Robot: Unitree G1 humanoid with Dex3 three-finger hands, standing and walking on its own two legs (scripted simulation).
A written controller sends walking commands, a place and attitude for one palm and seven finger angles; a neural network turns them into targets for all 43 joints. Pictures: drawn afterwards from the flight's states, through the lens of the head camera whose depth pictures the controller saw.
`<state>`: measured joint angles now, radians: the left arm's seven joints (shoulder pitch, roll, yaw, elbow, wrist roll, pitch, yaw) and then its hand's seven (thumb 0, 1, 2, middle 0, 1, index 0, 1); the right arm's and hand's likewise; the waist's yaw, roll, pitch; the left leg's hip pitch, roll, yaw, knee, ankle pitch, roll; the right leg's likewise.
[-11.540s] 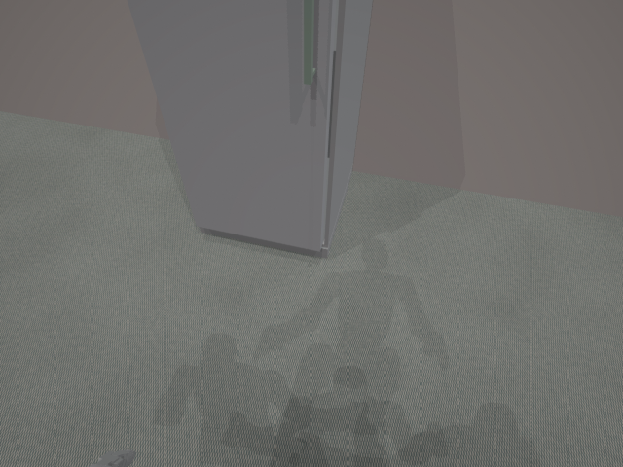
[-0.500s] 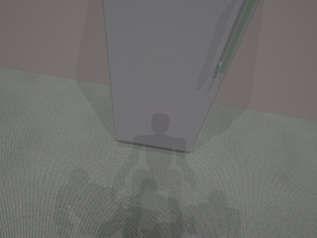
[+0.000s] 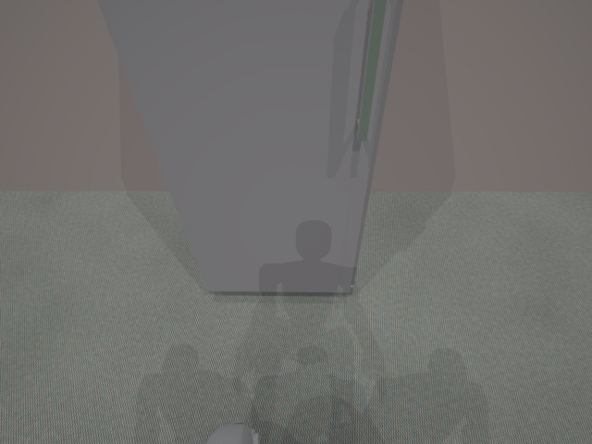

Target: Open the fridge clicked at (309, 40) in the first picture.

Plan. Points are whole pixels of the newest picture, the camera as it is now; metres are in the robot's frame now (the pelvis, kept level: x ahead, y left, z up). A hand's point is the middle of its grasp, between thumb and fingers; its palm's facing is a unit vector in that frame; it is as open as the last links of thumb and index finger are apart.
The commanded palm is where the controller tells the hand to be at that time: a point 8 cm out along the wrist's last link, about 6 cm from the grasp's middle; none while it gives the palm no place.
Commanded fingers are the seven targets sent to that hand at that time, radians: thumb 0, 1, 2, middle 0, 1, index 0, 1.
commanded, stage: take the last steps up to it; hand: right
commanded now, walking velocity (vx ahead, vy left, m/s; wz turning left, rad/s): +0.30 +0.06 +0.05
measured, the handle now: (371, 51) +0.73 -0.11 +0.20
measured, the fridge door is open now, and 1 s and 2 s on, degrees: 0 0 0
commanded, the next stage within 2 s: come to a stop and stand still in 0.54 s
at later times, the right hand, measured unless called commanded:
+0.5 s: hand (379, 428) +0.20 -0.11 -0.17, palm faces +0.05 +0.98 -0.20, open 7.2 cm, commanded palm none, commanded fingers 0.00 -0.90 -0.90 0.20 0.30 0.20 0.30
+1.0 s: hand (386, 395) +0.25 -0.13 -0.19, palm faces +0.05 +0.97 -0.23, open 7.4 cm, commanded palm none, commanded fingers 0.00 -0.90 -0.90 0.20 0.30 0.20 0.30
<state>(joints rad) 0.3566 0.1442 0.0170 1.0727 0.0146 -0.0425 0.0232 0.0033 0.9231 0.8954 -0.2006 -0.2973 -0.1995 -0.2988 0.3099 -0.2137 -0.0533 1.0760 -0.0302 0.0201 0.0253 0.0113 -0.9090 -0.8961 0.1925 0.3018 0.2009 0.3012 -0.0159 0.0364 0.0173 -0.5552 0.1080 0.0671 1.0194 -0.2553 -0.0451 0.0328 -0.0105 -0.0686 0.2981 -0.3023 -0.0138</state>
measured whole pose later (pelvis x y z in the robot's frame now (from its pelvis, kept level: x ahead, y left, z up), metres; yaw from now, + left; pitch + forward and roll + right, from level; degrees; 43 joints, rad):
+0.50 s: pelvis +0.17 +0.07 +0.00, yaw +0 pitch -1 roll +1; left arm 0.24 0.17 0.05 1.05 0.02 -0.01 -0.01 0.01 0.91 0.90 -0.19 -0.30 -0.19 -0.30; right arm 0.26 -0.16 -0.04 1.08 -0.03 -0.06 -0.01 0.00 -0.93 -0.90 0.20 0.30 0.20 0.30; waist 0.01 -0.02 0.01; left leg -0.19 0.00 0.17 0.40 -0.20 0.06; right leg -0.50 -0.11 -0.07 0.91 -0.27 0.02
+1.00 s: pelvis +0.24 +0.05 -0.01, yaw +1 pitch -2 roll +0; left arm 0.12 0.15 0.05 1.05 0.01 0.02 0.04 -0.01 0.93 0.90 -0.20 -0.30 -0.20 -0.30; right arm 0.25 -0.18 -0.05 1.06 -0.03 0.03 -0.03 0.00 -0.91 -0.90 0.19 0.30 0.20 0.30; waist -0.02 0.01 0.08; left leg -0.31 0.06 0.07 0.69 -0.36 -0.03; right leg -0.27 -0.06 -0.14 0.51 -0.20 -0.01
